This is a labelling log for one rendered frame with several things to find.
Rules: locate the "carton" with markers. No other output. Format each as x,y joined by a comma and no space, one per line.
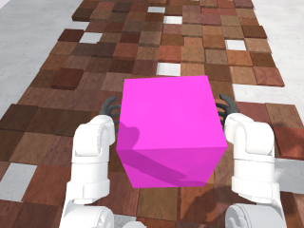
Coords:
170,134

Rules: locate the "robot right forearm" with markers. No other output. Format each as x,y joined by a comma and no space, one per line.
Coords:
254,153

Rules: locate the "left robot hand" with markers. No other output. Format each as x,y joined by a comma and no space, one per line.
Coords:
106,109

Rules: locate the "right robot hand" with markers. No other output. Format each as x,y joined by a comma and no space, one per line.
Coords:
232,108

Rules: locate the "robot left forearm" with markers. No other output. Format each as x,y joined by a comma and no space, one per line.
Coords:
90,157

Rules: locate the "right robot upper arm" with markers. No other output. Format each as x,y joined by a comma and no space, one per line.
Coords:
241,215

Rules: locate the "left robot upper arm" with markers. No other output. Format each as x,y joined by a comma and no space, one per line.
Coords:
87,216

